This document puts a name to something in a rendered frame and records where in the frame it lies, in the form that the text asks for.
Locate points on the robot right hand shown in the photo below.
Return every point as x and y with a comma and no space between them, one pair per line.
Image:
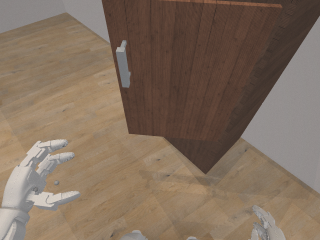
268,230

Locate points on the robot left forearm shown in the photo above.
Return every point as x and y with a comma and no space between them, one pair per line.
13,223

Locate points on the cupboard door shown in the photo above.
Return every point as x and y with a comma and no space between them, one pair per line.
189,61

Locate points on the handle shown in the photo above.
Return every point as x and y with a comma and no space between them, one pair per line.
123,65

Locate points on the left robot shin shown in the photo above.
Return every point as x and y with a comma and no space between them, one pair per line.
136,231

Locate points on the robot left hand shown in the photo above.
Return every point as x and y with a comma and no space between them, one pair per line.
18,192

